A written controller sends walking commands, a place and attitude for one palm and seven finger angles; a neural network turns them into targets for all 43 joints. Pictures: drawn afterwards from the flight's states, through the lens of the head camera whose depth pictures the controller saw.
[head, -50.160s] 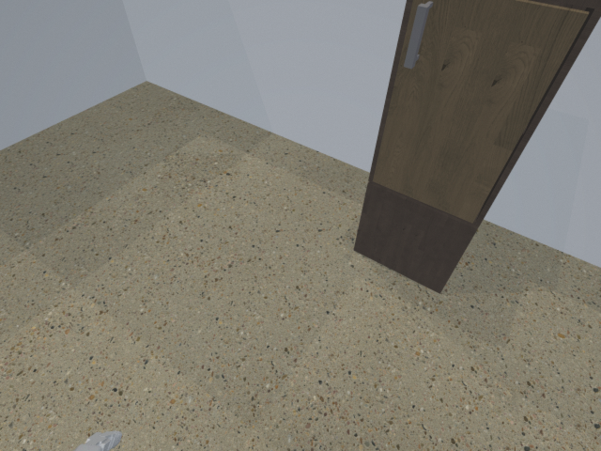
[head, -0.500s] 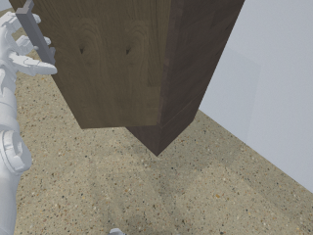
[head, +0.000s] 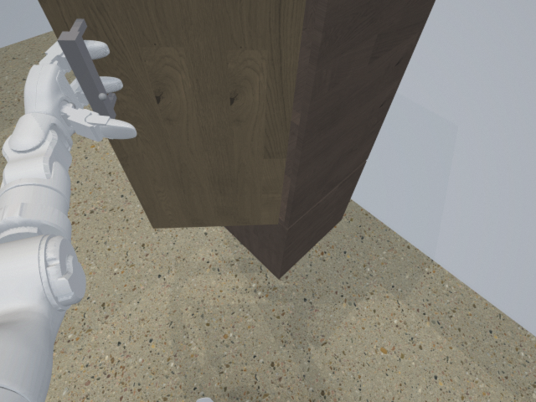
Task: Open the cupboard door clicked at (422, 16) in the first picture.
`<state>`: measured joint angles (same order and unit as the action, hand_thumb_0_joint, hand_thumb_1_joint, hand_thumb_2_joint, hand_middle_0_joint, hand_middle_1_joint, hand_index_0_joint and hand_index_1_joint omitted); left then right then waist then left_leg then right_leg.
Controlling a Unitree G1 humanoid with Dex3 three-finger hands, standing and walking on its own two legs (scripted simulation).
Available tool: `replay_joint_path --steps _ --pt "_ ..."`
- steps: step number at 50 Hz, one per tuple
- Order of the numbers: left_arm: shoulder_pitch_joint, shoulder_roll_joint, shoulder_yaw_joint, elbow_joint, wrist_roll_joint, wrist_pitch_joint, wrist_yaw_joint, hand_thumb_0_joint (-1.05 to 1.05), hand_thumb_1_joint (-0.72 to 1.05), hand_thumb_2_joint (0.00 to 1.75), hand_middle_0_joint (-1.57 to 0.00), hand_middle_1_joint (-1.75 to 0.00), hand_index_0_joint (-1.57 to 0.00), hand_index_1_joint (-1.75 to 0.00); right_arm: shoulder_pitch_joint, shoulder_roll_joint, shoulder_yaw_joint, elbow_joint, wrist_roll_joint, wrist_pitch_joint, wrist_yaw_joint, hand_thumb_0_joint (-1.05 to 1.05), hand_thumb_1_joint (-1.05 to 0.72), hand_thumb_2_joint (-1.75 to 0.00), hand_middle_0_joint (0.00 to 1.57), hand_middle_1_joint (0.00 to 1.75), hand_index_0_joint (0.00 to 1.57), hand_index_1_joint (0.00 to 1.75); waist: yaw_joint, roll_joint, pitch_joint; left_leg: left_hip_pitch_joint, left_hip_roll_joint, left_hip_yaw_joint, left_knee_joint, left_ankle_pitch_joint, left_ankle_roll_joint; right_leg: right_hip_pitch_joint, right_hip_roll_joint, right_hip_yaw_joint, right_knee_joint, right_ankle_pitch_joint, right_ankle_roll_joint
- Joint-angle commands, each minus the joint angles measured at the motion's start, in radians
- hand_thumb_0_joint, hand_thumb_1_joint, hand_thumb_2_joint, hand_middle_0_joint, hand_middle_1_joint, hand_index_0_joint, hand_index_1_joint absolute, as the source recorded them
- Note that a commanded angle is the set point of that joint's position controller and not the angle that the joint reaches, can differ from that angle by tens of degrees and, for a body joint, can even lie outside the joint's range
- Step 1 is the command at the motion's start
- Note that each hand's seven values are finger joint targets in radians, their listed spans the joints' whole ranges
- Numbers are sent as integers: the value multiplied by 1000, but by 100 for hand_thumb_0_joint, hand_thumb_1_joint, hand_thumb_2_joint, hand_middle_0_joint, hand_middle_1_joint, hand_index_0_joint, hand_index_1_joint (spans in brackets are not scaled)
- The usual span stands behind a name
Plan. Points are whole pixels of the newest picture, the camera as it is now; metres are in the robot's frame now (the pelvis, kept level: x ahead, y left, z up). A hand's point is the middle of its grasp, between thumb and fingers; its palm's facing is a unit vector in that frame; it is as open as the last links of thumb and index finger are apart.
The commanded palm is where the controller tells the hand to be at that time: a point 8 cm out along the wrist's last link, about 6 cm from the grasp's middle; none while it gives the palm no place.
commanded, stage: slide the fingers in behind the handle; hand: left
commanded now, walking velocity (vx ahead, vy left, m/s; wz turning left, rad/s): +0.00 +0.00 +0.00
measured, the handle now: (94, 74) +0.56 +0.22 +0.17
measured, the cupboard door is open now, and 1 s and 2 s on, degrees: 49 49 68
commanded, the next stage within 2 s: close the thumb around the handle in 0.18 s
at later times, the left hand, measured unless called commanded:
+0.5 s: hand (101, 98) +0.51 +0.20 +0.17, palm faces -0.01 -1.00 +0.02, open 12.6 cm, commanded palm +0.49 +0.25 +0.17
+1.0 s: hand (104, 97) +0.51 +0.19 +0.17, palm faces -0.02 -1.00 +0.01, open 5.5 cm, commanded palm +0.49 +0.25 +0.17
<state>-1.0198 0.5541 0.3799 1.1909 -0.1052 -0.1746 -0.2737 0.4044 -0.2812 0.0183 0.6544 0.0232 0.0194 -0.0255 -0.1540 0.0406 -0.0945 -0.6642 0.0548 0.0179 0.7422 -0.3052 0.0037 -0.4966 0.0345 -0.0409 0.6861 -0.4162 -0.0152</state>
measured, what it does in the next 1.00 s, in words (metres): stands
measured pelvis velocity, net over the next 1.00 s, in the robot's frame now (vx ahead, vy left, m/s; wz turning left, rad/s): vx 0.00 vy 0.00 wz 0.00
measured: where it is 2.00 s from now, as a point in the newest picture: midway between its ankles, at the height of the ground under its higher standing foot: outside the picture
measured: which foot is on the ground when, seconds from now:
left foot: down 0.00-1.00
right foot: down 0.00-1.00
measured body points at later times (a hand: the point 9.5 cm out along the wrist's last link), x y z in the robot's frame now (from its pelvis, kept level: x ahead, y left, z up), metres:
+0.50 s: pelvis -0.01 +0.00 +0.00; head +0.07 +0.01 +0.44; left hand +0.51 +0.25 +0.17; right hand -0.03 -0.27 -0.11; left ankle +0.03 +0.12 -0.71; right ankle -0.05 -0.11 -0.71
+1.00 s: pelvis +0.00 +0.00 +0.00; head +0.07 +0.01 +0.44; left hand +0.51 +0.25 +0.17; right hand -0.01 -0.27 -0.11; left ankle +0.03 +0.12 -0.71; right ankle -0.05 -0.11 -0.71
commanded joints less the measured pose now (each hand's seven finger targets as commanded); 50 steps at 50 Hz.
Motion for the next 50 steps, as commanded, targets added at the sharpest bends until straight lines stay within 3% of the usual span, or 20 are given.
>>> replay_joint_path --steps 1,2,4,6,9,14,15,17,20,23,25,28,32,37,38,39,42,46,49,50 --pt "-510 258 14 -190 -18 -57 -14 0 -50 30 -30 -120 -30 -120 130 -178 -60 -55 4 -19 -22 0 -90 -90 20 30 20 30 -17 51 -351 421 -37 -44 -19 333 46 -41 24 15 -94 456 12" --pt "-514 240 -1 -192 -25 -59 -15 0 -50 30 -30 -120 -30 -120 135 -177 -60 -55 4 -20 -24 0 -90 -90 20 30 20 30 -26 31 -342 419 -40 -42 -16 342 51 -36 23 15 -96 466 12" --pt "-510 301 34 -155 -16 -48 -15 0 -50 30 -30 -120 -30 -120 135 -186 -59 -51 6 -16 -29 0 -90 -90 20 30 20 30 -24 18 -320 380 -37 -42 -24 297 50 -39 21 21 -102 437 16" --pt "-529 311 37 -153 -15 -48 -15 0 -50 30 -30 -120 -30 -120 141 -185 -58 -51 6 -19 -30 0 -90 -90 20 30 20 30 -25 20 -325 376 -39 -42 -26 284 50 -36 20 24 -104 426 16" --pt "-553 276 3 -194 -13 -72 -20 0 -50 30 -30 -120 -30 -120 137 -179 -58 -51 4 -24 -29 0 -90 -90 20 30 20 30 -29 93 -361 426 -39 -45 -19 311 46 -57 22 23 -100 427 13" --pt "-534 294 28 -209 -25 -88 -33 0 -50 30 -30 -120 -30 -120 148 -184 -64 -44 2 -28 -28 0 -90 -90 20 30 20 30 -21 95 -416 463 -33 -54 -16 340 43 -48 28 17 -95 432 10" --pt "-516 288 25 -198 -27 -81 -36 0 -44 32 -30 -121 -30 -121 148 -185 -63 -44 2 -26 -28 0 -90 -90 20 30 20 30 -15 96 -404 455 -33 -57 -20 333 41 -54 28 13 -96 420 8" --pt "-532 255 -3 -163 -28 -64 -36 0 -33 37 -31 -122 -31 -122 153 -185 -62 -36 3 -25 -30 0 -90 -90 20 30 20 30 -37 62 -350 428 -34 -55 -21 305 47 -74 27 10 -106 394 11" --pt "-534 316 29 -133 -15 -39 -26 0 -16 44 -32 -124 -32 -124 160 -193 -61 -37 4 -23 -32 0 -90 -90 20 30 20 30 -30 58 -320 383 -32 -54 -32 265 47 -79 24 16 -111 363 13" --pt "-578 304 23 -211 -9 -67 -14 0 0 52 -34 -125 -34 -125 165 -186 -62 -40 -4 -31 -27 0 -90 -90 20 30 20 30 -28 123 -393 451 -30 -61 -22 329 41 -82 27 11 -94 394 9" --pt "-559 319 43 -222 -7 -83 -6 0 12 56 -34 -127 -34 -127 168 -186 -63 -40 -7 -33 -24 0 -90 -90 20 30 20 30 -22 122 -413 463 -27 -63 -15 350 38 -79 30 10 -89 403 8" --pt "-545 300 35 -187 -9 -84 -8 0 28 64 -36 -128 -36 -128 170 -187 -65 -36 -5 -31 -22 0 -90 -90 20 30 20 30 -32 78 -386 449 -24 -63 -17 329 40 -90 32 7 -92 387 10" --pt "-514 300 37 -172 -10 -62 -17 0 51 73 -37 -131 -37 -131 173 -190 -64 -42 -5 -27 -24 0 -90 -90 20 30 20 30 -17 76 -384 433 -29 -59 -18 344 41 -68 30 4 -87 407 7" --pt "-536 285 29 -210 -14 -66 -10 0 79 85 -39 -134 -39 -134 172 -185 -65 -45 -5 -28 -23 0 -90 -90 20 30 20 30 -26 79 -384 456 -25 -61 -15 362 42 -77 32 4 -90 414 7" --pt "-517 295 42 -197 -13 -65 -8 0 84 88 -40 -134 -40 -134 169 -184 -64 -46 -5 -28 -21 0 -90 -90 20 30 20 30 -16 77 -388 448 -26 -59 -16 353 40 -75 32 7 -90 412 9" --pt "-538 291 34 -203 -14 -65 -7 0 90 90 -40 -135 -40 -135 166 -184 -64 -44 -4 -29 -22 0 -90 -90 20 30 20 30 -29 78 -371 442 -26 -55 -16 345 42 -78 32 9 -93 418 12" --pt "-523 304 43 -189 -15 -67 -6 0 90 90 -40 -135 -40 -135 167 -186 -62 -47 -4 -27 -24 0 -90 -90 20 30 20 30 -25 54 -360 418 -29 -52 -19 329 44 -60 29 9 -94 410 10" --pt "-545 297 22 -179 -2 -62 -9 0 90 90 -40 -135 -40 -135 162 -185 -62 -45 -2 -27 -24 0 -90 -90 20 30 20 30 -32 90 -353 421 -28 -54 -17 314 41 -89 27 12 -92 394 12" --pt "-530 344 65 -170 -6 -59 -6 0 90 90 -40 -135 -40 -135 165 -188 -61 -50 -2 -24 -28 0 -90 -90 20 30 20 30 -21 66 -373 408 -29 -53 -16 327 44 -59 25 15 -88 416 12" --pt "-548 308 36 -180 -10 -59 -8 0 90 90 -40 -135 -40 -135 159 -184 -60 -52 -1 -26 -27 0 -90 -90 20 30 20 30 -29 79 -370 416 -30 -51 -17 326 43 -62 26 14 -88 420 13"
